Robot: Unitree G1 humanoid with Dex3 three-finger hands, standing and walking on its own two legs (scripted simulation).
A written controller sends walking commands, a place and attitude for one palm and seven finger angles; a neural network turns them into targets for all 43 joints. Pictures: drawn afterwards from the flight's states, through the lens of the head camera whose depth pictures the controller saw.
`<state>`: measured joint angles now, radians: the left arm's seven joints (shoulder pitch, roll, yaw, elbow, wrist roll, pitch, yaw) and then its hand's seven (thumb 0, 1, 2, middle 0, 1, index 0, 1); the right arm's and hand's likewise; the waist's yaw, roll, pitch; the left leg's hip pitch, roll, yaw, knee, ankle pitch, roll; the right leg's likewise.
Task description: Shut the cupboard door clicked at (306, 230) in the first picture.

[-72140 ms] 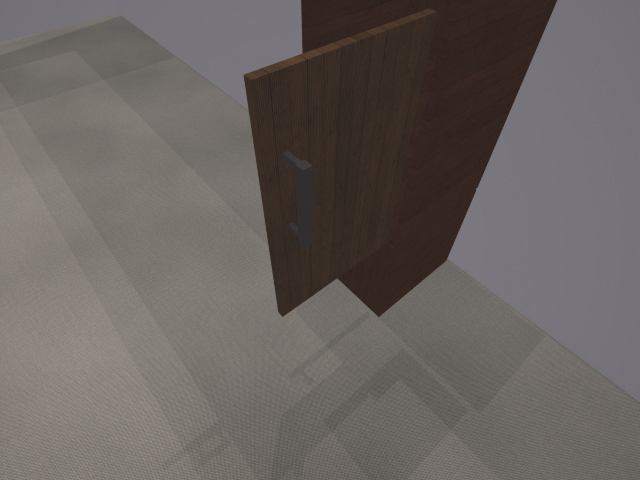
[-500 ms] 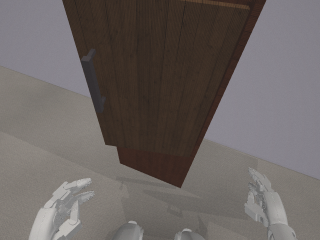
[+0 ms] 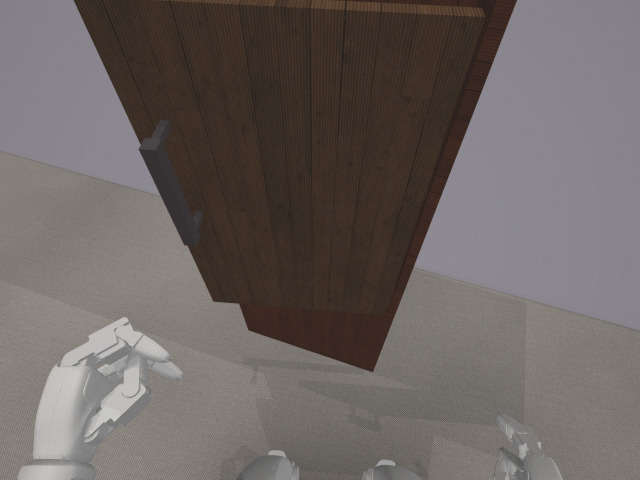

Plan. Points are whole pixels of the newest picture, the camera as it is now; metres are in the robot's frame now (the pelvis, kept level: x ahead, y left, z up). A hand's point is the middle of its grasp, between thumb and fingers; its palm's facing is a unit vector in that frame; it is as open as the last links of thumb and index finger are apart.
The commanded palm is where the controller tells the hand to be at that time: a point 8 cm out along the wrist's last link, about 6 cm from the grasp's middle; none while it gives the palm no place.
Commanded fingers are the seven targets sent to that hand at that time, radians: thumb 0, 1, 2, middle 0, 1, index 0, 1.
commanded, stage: raise the hand and make a fist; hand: left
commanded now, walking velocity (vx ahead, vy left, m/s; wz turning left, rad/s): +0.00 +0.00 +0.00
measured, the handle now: (178, 188) +0.44 +0.22 +0.10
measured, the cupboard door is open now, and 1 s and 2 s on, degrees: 14 14 14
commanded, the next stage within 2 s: bring the fist close to the handle in 0.92 s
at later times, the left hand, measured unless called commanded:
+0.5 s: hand (120, 366) +0.22 +0.22 +0.09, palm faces -0.02 -1.00 -0.04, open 3.1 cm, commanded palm +0.20 +0.27 +0.10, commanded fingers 0.00 0.90 0.90 -1.30 -1.50 -1.30 -1.50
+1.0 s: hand (125, 360) +0.22 +0.21 +0.10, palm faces +0.00 -1.00 -0.03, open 3.1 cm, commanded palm +0.20 +0.26 +0.10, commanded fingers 0.00 0.90 0.90 -1.30 -1.50 -1.30 -1.50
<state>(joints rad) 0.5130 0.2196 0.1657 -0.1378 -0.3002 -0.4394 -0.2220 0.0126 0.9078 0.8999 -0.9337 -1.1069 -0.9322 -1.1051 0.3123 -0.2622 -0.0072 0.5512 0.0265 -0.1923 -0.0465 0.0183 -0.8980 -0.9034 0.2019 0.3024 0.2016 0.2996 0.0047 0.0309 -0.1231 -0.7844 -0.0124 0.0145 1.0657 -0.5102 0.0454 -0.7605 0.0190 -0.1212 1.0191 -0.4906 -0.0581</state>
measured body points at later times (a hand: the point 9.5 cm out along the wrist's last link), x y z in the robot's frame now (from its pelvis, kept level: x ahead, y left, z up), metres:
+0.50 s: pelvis +0.00 +0.03 +0.02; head +0.03 +0.04 +0.47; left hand +0.21 +0.27 +0.09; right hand +0.19 -0.18 -0.04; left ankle +0.01 +0.09 -0.67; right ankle +0.01 -0.09 -0.67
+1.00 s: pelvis +0.00 +0.02 +0.02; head +0.03 +0.03 +0.47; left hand +0.22 +0.26 +0.10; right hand +0.17 -0.21 -0.04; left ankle +0.01 +0.09 -0.67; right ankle +0.01 -0.09 -0.67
